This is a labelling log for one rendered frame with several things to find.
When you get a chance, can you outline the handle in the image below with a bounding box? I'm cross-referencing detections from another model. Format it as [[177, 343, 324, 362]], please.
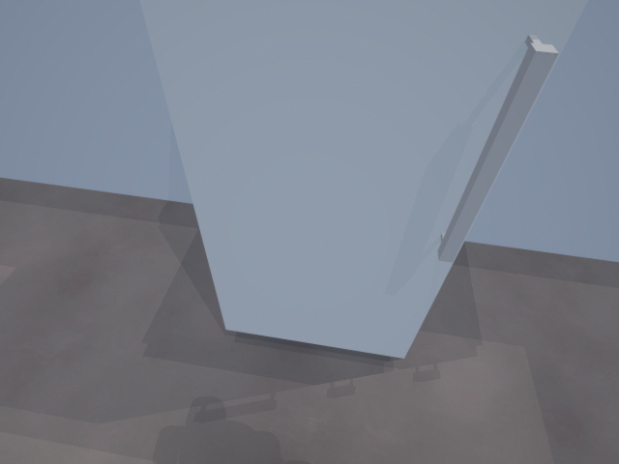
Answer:
[[438, 35, 559, 263]]

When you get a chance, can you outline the fridge door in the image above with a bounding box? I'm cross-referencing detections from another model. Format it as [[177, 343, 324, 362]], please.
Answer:
[[140, 0, 587, 359]]

